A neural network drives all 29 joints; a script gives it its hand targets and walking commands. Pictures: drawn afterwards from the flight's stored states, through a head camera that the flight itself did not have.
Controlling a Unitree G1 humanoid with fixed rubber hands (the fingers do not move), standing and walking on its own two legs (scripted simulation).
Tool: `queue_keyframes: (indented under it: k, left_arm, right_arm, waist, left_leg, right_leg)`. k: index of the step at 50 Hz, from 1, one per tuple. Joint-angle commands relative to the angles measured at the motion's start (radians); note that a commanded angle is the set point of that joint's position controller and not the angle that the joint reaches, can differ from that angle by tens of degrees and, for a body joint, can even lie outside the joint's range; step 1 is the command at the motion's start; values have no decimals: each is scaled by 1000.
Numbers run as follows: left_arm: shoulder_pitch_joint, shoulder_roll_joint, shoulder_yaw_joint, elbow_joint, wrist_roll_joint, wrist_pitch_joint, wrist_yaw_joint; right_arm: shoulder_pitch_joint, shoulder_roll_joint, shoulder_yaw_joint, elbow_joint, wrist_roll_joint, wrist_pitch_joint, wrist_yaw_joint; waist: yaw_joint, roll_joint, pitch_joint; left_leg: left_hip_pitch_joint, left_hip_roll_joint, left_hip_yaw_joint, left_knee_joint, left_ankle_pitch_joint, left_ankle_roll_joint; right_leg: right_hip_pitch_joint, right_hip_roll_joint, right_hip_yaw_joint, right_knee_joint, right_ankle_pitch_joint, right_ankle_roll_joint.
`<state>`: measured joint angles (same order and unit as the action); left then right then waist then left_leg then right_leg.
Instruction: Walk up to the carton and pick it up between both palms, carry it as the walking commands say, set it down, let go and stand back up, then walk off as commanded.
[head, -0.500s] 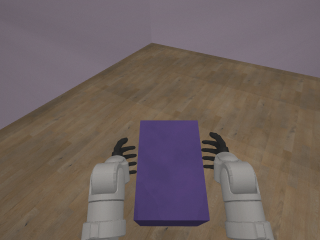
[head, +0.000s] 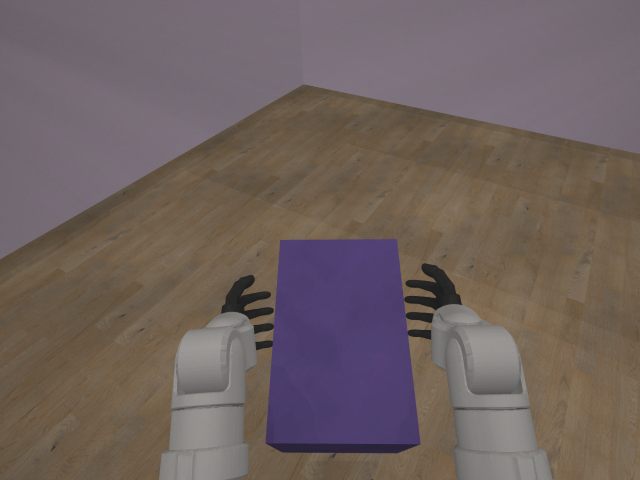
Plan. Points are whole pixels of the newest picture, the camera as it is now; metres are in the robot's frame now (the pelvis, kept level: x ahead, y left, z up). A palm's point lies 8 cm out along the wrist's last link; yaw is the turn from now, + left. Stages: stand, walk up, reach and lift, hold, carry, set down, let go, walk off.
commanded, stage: carry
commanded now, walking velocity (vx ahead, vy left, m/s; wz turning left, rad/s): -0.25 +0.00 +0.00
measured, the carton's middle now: (338, 347) +0.32 +0.00 +0.00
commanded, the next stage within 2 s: none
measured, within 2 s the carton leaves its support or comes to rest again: neither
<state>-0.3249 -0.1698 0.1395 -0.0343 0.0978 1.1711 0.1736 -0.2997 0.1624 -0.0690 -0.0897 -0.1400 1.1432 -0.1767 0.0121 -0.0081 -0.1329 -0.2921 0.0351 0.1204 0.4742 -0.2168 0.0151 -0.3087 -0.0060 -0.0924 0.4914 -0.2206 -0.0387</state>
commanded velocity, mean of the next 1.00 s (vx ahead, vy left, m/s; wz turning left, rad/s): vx -0.02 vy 0.00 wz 0.00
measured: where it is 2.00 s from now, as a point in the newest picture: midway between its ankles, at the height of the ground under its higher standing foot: outside the picture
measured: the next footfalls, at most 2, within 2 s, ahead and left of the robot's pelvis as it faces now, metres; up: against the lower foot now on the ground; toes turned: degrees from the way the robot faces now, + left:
none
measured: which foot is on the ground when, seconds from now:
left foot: down 0.00-1.00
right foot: down 0.00-1.00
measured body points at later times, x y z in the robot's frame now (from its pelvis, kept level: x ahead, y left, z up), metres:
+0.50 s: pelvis -0.01 +0.00 +0.00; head -0.04 +0.00 +0.45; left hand +0.28 +0.14 +0.08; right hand +0.29 -0.12 +0.09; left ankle +0.02 +0.11 -0.74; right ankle +0.02 -0.09 -0.74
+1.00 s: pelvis -0.01 +0.00 +0.00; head -0.03 +0.00 +0.45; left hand +0.30 +0.13 +0.07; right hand +0.30 -0.12 +0.08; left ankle +0.02 +0.11 -0.74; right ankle +0.02 -0.09 -0.74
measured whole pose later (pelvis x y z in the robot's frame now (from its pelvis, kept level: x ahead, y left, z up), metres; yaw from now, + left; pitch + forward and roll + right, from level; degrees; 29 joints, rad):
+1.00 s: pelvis -0.01 +0.00 +0.00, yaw +0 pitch +2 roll +1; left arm -0.32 -0.17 0.13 0.00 0.13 1.12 0.16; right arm -0.30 0.16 -0.08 -0.04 -0.14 1.10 -0.17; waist 0.01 -0.01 -0.10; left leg -0.29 0.03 0.12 0.48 -0.22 0.01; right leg -0.31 -0.01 -0.09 0.50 -0.22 -0.04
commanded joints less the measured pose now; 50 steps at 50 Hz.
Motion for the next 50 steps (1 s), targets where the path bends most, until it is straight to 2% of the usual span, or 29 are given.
queue_keyframes:
  k: [1,5,7,10,12,14,15,19,20,22,23,25,26,27,28,29,30,31,34,36,38,41,42,43,44,46,48,49,50]
  left_arm:
    - [-508,-1025,-731,-280,-441,1,-289]
    - [-455,-1007,-692,-199,-411,48,-299]
    - [-527,-1037,-683,-188,-429,39,-313]
    - [-548,-1025,-703,-229,-431,46,-302]
    - [-482,-1022,-663,-167,-410,52,-307]
    - [-543,-1055,-688,-165,-430,48,-312]
    - [-485,-1020,-653,-161,-400,43,-310]
    - [-620,-1047,-681,-234,-434,33,-304]
    - [-517,-1026,-643,-118,-393,34,-304]
    - [-477,-1000,-610,-65,-362,13,-303]
    - [-537,-1052,-678,-155,-409,14,-304]
    - [-557,-1032,-651,-145,-390,-16,-303]
    - [-512,-1039,-649,-140,-399,-1,-303]
    - [-494,-1009,-627,-70,-367,-13,-300]
    - [-470,-991,-574,-6,-326,-34,-308]
    - [-571,-1062,-681,-190,-425,-27,-305]
    - [-412,-964,-521,128,-274,-57,-313]
    - [-481,-1031,-710,-213,-421,-38,-304]
    - [-530,-998,-592,-46,-335,-54,-306]
    - [-510,-1046,-711,-214,-428,-28,-306]
    - [-469,-943,-529,54,-282,-99,-301]
    - [-491,-1052,-732,-210,-435,-58,-297]
    - [-458,-1015,-633,-106,-360,-78,-298]
    - [-412,-971,-588,-6,-311,-94,-300]
    - [-496,-1033,-693,-200,-410,-66,-300]
    - [-375,-969,-567,54,-287,-86,-299]
    - [-445,-1024,-688,-116,-392,-66,-304]
    - [-414,-984,-559,58,-297,-95,-305]
    - [-480,-997,-652,-85,-367,-95,-297]
  right_arm:
    - [-333,1074,627,-113,431,31,285]
    - [-349,1062,587,-61,419,71,283]
    - [-426,1082,598,-75,428,71,288]
    - [-427,1091,615,-93,452,77,300]
    - [-423,1095,601,-85,437,75,289]
    - [-435,1069,582,-85,426,76,294]
    - [-426,1080,587,-75,422,68,290]
    - [-423,1112,559,-31,420,71,293]
    - [-365,1083,538,28,392,68,292]
    - [-357,1062,513,80,377,48,298]
    - [-451,1081,575,-80,425,38,292]
    - [-411,1061,528,-18,385,15,296]
    - [-435,1060,566,-73,403,23,293]
    - [-359,1045,507,42,363,5,291]
    - [-421,1034,494,45,339,-17,295]
    - [-510,1096,614,-127,448,-1,293]
    - [-352,988,441,174,277,-34,292]
    - [-369,1065,634,-107,428,2,294]
    - [-382,1040,466,107,327,-19,295]
    - [-413,1070,610,-124,433,-4,296]
    - [-332,1013,421,209,286,-64,298]
    - [-473,1052,620,-206,455,-53,289]
    - [-391,1024,536,-21,367,-54,288]
    - [-323,990,480,87,315,-67,293]
    - [-387,1051,598,-93,414,-38,287]
    - [-365,985,485,82,316,-66,290]
    - [-425,1040,598,-101,410,-54,288]
    - [-407,1004,508,75,325,-66,288]
    - [-400,1021,564,-5,385,-63,288]
  waist:
    - [-13,-22,-290]
    - [-7,0,-193]
    - [-10,-48,-179]
    - [-10,41,-161]
    - [-12,-47,-167]
    - [-13,12,-133]
    - [-9,-58,-137]
    - [-10,7,-192]
    - [-11,-39,-168]
    - [-8,22,-204]
    - [-8,54,-190]
    - [-4,79,-207]
    - [-13,-51,-247]
    - [-7,43,-193]
    - [-11,-19,-192]
    - [-11,-25,-194]
    - [-9,-30,-163]
    - [-10,-54,-198]
    - [-11,57,-220]
    - [-7,8,-217]
    - [1,-8,-230]
    - [-3,99,-287]
    - [-5,18,-248]
    - [-3,36,-237]
    - [-2,8,-252]
    - [-5,43,-183]
    - [-12,19,-220]
    - [-11,-40,-202]
    - [-8,20,-207]
  left_leg:
    - [138,155,-103,39,283,-15]
    - [63,118,-76,34,157,-34]
    - [46,127,-89,13,45,-33]
    - [52,139,-137,-53,-46,-8]
    - [50,121,-117,-21,-67,-6]
    - [92,130,-127,-63,-27,-13]
    - [89,118,-113,-34,-41,-5]
    - [66,132,-127,-60,-28,-2]
    - [91,106,-110,-45,-27,-2]
    - [130,126,-125,-45,107,-3]
    - [100,124,-130,-57,88,-2]
    - [101,129,-128,-50,105,8]
    - [132,131,-126,-40,80,8]
    - [115,110,-124,-48,4,16]
    - [75,111,-115,-41,12,11]
    - [66,91,-124,-31,-34,15]
    - [61,82,-110,-23,-17,6]
    - [117,83,-100,-22,-35,7]
    - [94,120,-147,-90,-16,21]
    - [107,110,-132,-57,12,22]
    - [85,107,-135,-52,29,22]
    - [131,104,-124,-21,143,21]
    - [136,111,-116,-32,76,25]
    - [138,109,-120,-22,136,30]
    - [102,107,-123,-18,107,24]
    - [78,110,-129,-30,96,26]
    - [108,86,-111,-14,18,33]
    - [122,90,-107,-17,7,26]
    - [135,97,-111,-37,20,33]
  right_leg:
    - [131,-182,91,-9,402,22]
    - [72,-220,139,-3,478,0]
    - [72,-216,133,-50,280,20]
    - [7,-196,137,-113,-56,25]
    - [18,-186,122,-141,-48,30]
    - [-48,-184,133,-121,-53,22]
    - [-19,-178,140,-150,-70,16]
    - [61,-156,103,-99,-2,23]
    - [21,-170,133,-116,-8,17]
    - [32,-162,114,-79,106,14]
    - [47,-148,94,-64,58,20]
    - [64,-151,113,-63,124,11]
    - [68,-135,83,-58,96,17]
    - [41,-134,107,-93,39,1]
    - [58,-157,131,-98,68,8]
    - [62,-166,142,-110,0,-7]
    - [28,-173,158,-131,20,-6]
    - [19,-178,160,-137,-41,-11]
    - [64,-123,89,-61,20,13]
    - [49,-120,83,-82,35,14]
    - [98,-125,88,-55,73,-1]
    - [98,-140,90,-18,165,-11]
    - [74,-139,116,-56,112,-13]
    - [71,-131,109,-35,159,-13]
    - [114,-133,97,-58,136,-9]
    - [73,-121,100,-39,109,-4]
    - [57,-143,118,-60,107,-12]
    - [14,-152,121,-96,53,-2]
    - [22,-132,101,-55,55,-8]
